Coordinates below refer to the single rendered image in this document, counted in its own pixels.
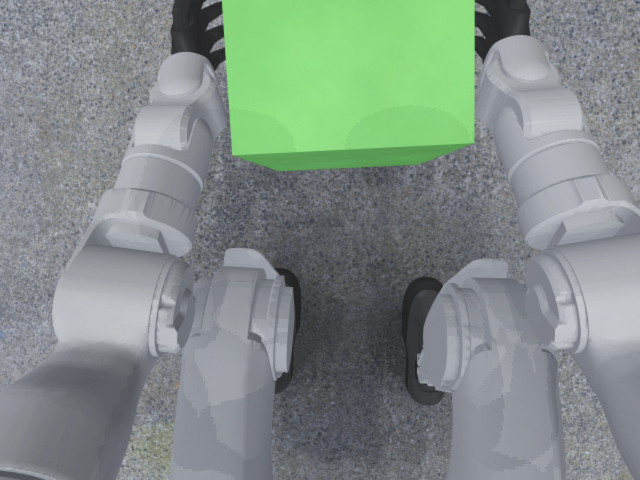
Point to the left robot foot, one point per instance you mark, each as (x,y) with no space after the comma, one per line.
(290,281)

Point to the right robot hand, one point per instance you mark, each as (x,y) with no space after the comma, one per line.
(507,18)

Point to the right robot upper arm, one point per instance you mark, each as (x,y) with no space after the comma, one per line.
(584,298)

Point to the robot right forearm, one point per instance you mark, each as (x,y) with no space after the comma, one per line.
(562,185)

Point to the robot right thigh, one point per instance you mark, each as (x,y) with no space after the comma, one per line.
(506,410)

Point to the left robot upper arm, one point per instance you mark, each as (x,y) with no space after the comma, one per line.
(71,418)

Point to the robot left forearm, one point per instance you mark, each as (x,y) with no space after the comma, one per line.
(153,203)

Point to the left robot hand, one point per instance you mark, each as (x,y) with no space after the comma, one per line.
(188,29)

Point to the carton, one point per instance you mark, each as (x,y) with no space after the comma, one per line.
(329,84)

